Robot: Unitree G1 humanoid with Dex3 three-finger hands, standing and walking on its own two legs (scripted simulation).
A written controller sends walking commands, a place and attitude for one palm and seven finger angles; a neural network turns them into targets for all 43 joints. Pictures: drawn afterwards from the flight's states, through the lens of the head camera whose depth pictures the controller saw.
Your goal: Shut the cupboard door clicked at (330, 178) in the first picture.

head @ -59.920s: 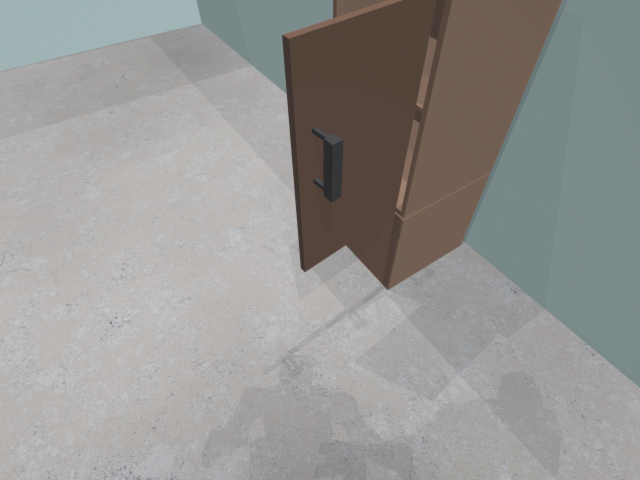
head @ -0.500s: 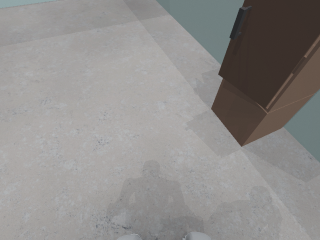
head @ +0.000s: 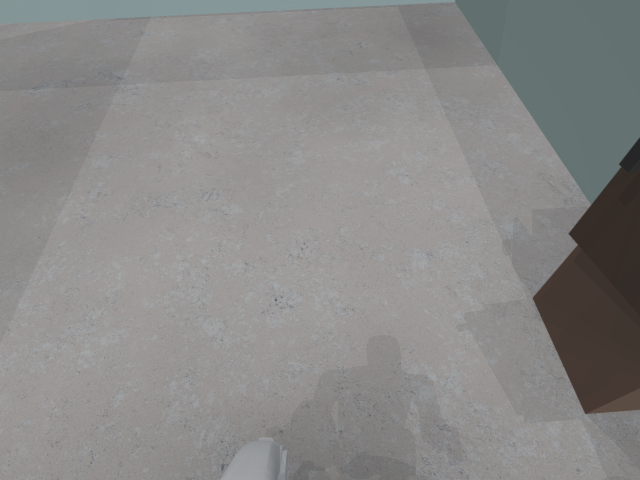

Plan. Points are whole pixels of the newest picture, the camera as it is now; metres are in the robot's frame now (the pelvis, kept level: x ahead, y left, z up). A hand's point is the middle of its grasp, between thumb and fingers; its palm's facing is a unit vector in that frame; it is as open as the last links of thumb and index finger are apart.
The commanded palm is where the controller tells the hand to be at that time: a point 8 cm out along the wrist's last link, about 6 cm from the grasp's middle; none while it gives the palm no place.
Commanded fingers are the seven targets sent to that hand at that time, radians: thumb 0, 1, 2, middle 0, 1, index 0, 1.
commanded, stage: walk to a spot facing it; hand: left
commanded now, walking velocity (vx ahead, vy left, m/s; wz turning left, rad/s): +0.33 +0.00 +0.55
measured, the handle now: out of the picture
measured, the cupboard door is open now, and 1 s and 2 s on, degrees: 12 12 12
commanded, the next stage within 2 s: turn to face it in 0.36 s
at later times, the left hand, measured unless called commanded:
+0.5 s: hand (158, 410) +0.24 +0.27 -0.17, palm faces +0.26 -0.95 -0.18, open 7.4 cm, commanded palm none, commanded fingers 0.00 0.90 0.90 -0.20 -0.30 -0.20 -0.30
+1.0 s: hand (185, 300) +0.44 +0.28 -0.18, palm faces +0.05 -0.98 -0.19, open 7.4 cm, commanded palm none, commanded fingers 0.00 0.90 0.90 -0.20 -0.30 -0.20 -0.30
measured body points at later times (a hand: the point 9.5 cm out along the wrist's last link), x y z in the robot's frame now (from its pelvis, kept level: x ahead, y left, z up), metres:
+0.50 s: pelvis +0.22 +0.07 +0.00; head +0.26 +0.10 +0.44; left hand +0.23 +0.32 -0.16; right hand +0.34 -0.15 -0.14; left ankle +0.19 +0.11 -0.74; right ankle +0.32 -0.09 -0.67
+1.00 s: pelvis +0.40 +0.09 -0.01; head +0.45 +0.10 +0.44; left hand +0.44 +0.33 -0.16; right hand +0.47 -0.15 -0.15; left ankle +0.40 +0.24 -0.70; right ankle +0.43 -0.01 -0.74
